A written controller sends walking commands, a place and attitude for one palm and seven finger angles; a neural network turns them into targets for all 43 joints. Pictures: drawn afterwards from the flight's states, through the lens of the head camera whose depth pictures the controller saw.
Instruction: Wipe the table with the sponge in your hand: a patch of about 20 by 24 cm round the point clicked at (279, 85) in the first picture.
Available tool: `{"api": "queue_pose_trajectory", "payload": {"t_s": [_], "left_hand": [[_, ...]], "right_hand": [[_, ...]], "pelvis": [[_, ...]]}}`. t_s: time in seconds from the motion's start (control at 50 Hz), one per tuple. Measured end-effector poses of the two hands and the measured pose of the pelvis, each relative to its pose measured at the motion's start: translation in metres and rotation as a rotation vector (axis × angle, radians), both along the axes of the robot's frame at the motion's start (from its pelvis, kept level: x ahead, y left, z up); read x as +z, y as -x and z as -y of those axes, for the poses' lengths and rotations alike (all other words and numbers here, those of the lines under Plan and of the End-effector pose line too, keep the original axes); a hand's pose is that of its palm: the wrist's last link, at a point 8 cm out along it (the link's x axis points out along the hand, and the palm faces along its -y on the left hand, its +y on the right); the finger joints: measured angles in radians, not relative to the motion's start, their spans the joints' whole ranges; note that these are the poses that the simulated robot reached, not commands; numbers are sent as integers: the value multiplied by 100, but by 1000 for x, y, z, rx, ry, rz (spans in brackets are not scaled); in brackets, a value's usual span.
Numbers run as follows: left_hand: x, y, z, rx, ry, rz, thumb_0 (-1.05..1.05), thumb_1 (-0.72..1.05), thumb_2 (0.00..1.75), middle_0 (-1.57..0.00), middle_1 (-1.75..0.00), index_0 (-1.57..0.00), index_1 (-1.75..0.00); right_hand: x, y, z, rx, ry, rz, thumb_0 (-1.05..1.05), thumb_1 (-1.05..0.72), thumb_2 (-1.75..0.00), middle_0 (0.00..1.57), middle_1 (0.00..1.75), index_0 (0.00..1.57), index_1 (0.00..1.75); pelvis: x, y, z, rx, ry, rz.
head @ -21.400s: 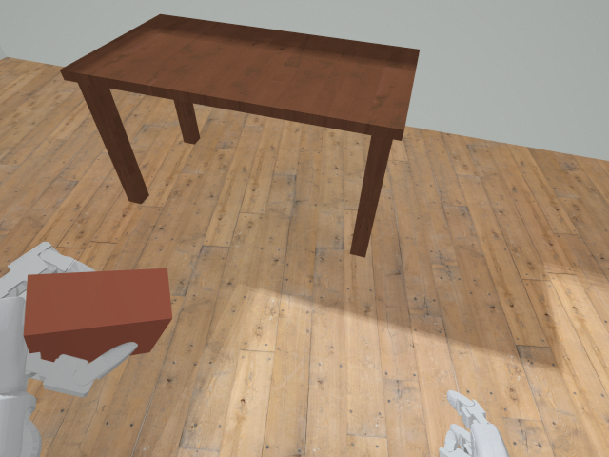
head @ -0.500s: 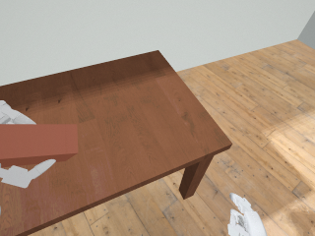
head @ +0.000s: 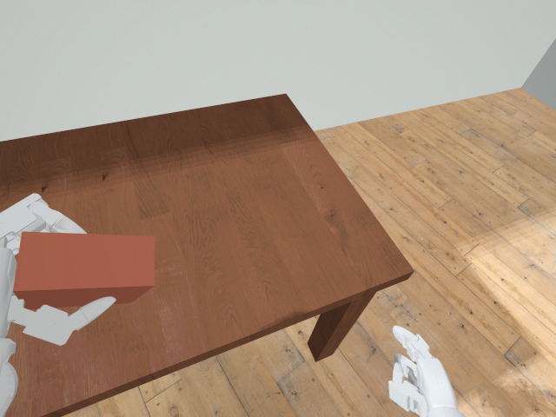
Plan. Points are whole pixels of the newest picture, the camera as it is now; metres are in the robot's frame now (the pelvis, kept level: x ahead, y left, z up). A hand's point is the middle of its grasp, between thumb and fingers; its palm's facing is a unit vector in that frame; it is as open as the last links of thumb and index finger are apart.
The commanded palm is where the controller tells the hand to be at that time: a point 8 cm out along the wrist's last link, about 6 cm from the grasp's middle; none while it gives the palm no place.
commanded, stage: come to a stop and stand still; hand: left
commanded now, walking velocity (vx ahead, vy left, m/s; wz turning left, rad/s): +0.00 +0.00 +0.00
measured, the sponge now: (105, 274) +0.23 +0.22 +0.13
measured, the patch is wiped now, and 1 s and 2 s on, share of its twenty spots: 0.00 0.00 0.00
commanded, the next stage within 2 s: look again from close up in 0.10 s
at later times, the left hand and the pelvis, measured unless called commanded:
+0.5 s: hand (62, 289) +0.20 +0.25 +0.15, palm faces +0.34 -0.85 -0.40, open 9.6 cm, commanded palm +0.15 +0.28 +0.17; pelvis -0.01 +0.00 +0.00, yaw +0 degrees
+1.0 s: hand (76, 320) +0.18 +0.23 +0.14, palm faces +0.34 -0.69 -0.64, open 9.6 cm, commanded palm +0.14 +0.26 +0.17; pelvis -0.03 -0.05 -0.02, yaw +4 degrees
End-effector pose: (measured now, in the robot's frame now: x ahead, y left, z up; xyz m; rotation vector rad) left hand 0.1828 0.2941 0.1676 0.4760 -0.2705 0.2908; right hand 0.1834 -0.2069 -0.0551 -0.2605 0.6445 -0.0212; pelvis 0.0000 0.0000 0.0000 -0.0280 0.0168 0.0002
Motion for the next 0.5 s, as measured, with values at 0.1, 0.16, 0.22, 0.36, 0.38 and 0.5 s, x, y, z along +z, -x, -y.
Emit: {"api": "queue_pose_trajectory", "payload": {"t_s": [0.1, 0.16, 0.22, 0.36, 0.38, 0.5], "left_hand": [[-8, 4, 1, 1, 23, -26, 0, -45, 102, -79, -137, -78, -137], [-5, 8, 2, -3, 20, -15, 0, -45, 102, -79, -137, -78, -137], [-1, 11, 2, 0, 10, 0, 0, -45, 102, -80, -137, -78, -137], [3, 15, 0, 19, 4, 4, 0, -45, 102, -79, -137, -78, -137], [2, 16, 1, 20, 7, -1, 0, -45, 102, -79, -137, -78, -137], [-3, 19, 7, 14, 17, -26, 0, -45, 102, -79, -137, -78, -137]], "right_hand": [[3, 1, 0, 2, 16, 0, 1, -91, -89, 20, 30, 20, 30], [2, 5, 0, 3, 22, -7, 1, -91, -89, 20, 30, 20, 30], [0, 10, 1, 1, 22, -17, 1, -91, -89, 20, 30, 20, 30], [-6, 24, 2, -14, 9, -39, 1, -90, -89, 20, 30, 20, 30], [-6, 25, 3, -17, 7, -40, 1, -90, -89, 20, 30, 20, 30], [-8, 33, 8, -33, 5, -43, 1, -90, -89, 20, 30, 20, 30]], "pelvis": [[0, 2, 0, 4, 1, 3], [0, 4, 0, 6, 2, 5], [0, 6, -1, 6, 2, 7], [1, 10, 0, 7, 0, 11], [1, 10, 0, 7, 1, 11], [1, 13, 3, 5, -1, 13]]}}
